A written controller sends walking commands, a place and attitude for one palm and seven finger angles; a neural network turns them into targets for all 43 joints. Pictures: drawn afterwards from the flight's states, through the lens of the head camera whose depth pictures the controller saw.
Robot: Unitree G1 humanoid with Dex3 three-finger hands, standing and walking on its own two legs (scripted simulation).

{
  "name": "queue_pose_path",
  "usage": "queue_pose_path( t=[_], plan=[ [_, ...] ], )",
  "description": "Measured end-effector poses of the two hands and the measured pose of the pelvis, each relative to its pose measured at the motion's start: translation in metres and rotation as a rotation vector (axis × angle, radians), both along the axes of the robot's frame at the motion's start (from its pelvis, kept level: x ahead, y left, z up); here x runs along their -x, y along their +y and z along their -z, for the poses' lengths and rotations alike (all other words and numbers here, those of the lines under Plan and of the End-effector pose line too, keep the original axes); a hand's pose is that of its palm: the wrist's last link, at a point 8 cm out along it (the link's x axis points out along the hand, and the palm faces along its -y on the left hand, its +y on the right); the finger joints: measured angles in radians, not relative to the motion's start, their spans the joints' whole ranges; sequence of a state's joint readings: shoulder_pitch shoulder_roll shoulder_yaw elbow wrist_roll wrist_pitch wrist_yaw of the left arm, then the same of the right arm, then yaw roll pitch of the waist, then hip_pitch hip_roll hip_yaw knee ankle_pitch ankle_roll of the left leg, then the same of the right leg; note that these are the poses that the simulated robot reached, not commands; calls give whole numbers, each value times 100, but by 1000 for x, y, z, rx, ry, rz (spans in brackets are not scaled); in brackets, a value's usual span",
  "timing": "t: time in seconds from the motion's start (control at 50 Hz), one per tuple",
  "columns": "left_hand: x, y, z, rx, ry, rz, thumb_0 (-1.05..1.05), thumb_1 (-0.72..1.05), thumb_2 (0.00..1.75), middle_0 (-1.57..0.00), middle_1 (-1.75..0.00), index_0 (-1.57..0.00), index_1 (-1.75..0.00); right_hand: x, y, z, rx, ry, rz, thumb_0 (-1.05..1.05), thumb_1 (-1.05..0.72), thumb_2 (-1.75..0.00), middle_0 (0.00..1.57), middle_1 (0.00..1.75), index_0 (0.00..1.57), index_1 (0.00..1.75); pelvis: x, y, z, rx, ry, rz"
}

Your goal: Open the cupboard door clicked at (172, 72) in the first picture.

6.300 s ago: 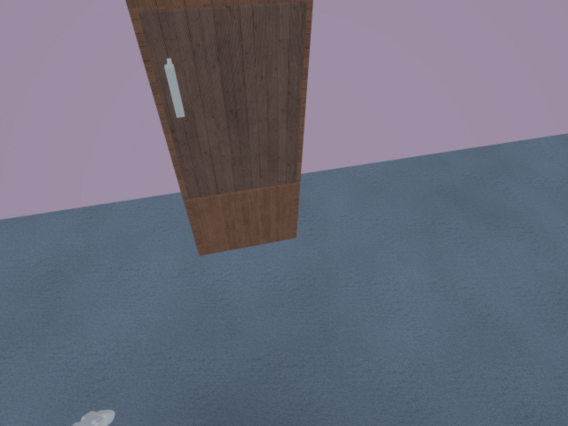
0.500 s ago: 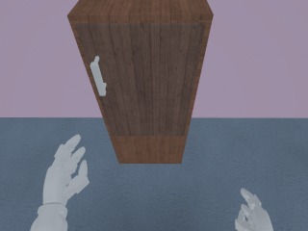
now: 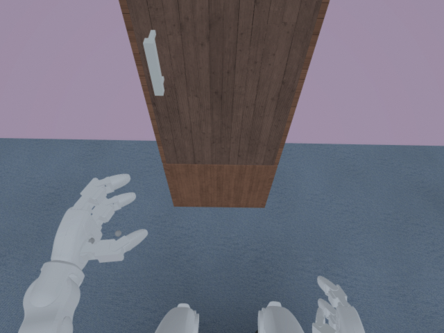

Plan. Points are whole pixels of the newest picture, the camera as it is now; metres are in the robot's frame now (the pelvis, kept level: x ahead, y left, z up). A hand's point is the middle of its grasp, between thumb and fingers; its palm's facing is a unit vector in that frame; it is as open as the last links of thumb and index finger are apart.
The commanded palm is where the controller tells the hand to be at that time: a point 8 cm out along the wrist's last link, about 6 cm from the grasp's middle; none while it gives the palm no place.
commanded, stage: raise the hand with hooked fingers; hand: left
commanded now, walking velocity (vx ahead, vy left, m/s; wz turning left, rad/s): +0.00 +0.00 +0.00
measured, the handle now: (156, 64) +0.66 +0.18 +0.11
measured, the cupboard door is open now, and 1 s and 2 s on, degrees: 0 0 0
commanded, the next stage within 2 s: move the hooked fingers beside the handle in 1.34 s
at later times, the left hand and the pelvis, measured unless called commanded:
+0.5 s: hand (74, 197) +0.30 +0.25 +0.10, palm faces +0.09 -0.99 -0.07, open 13.4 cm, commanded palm +0.27 +0.30 +0.10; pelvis +0.04 +0.00 +0.02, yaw +1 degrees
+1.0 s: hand (76, 169) +0.34 +0.25 +0.12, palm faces +0.04 -1.00 -0.03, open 13.9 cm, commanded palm +0.31 +0.30 +0.12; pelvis +0.04 -0.02 +0.04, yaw +0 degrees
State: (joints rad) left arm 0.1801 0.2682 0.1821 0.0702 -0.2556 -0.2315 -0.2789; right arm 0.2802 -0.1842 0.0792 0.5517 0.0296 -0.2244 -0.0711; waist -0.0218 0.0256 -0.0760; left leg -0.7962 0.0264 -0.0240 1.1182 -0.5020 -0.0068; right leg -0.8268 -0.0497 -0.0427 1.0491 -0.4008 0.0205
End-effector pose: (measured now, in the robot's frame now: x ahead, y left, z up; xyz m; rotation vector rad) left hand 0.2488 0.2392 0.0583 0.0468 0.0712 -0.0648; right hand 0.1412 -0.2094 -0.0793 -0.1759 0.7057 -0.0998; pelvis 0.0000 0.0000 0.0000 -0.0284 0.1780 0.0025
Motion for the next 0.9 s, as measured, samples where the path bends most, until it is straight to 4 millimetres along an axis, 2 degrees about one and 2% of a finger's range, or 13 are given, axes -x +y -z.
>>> queue_pose_path(
  t=[0.06,0.14,0.22,0.34,0.44,0.54,0.66,0.8,0.9],
  plan=[
    [3,13,-3,12,40,-68,1,15,58,-26,-78,-26,-79,11,-5,-7,14,22,36,1,-90,-90,20,30,21,30,-5,4,-8,-6,0,13],
    [11,33,-18,-25,-40,-163,1,5,54,-26,-84,-26,-85,11,-16,-15,64,31,21,1,-90,-90,20,30,21,30,-12,7,-12,-5,2,10],
    [9,43,-23,-50,-101,-166,1,-4,50,-27,-90,-27,-91,-5,-28,-19,114,23,-14,1,-90,-90,20,30,21,30,-15,8,-10,2,6,-3],
    [-9,41,-17,-22,-39,-78,0,-18,44,-28,-99,-28,-100,-38,-34,-33,140,-44,-10,1,-90,-90,20,30,21,30,-24,7,-14,7,2,-6],
    [-20,50,-37,-20,-80,-117,0,-30,39,-29,-107,-29,-108,-61,-28,-48,118,-101,-22,1,-90,-90,20,30,21,30,-35,2,-22,7,-8,-5],
    [-30,62,-50,-25,-99,-162,0,-40,34,-29,-114,-30,-114,-72,-23,-47,86,-94,-54,1,-90,-90,20,30,21,30,-41,-3,-26,6,-11,-12],
    [-44,64,-47,-14,-23,-128,-1,-47,32,-30,-118,-30,-118,-70,-28,-40,76,-41,-51,1,-90,-90,20,30,21,30,-45,-9,-30,2,-12,-11],
    [-59,70,-67,-8,-99,-144,-1,-49,31,-30,-119,-30,-120,-53,-45,-37,93,17,-18,1,-90,-90,20,30,21,30,-47,-16,-34,-5,-21,-5],
    [-69,74,-72,6,-78,-138,-1,-50,30,-30,-119,-30,-120,-41,-57,-37,103,48,13,1,-90,-90,20,30,21,30,-46,-18,-38,-9,-28,-1]
  ],
)
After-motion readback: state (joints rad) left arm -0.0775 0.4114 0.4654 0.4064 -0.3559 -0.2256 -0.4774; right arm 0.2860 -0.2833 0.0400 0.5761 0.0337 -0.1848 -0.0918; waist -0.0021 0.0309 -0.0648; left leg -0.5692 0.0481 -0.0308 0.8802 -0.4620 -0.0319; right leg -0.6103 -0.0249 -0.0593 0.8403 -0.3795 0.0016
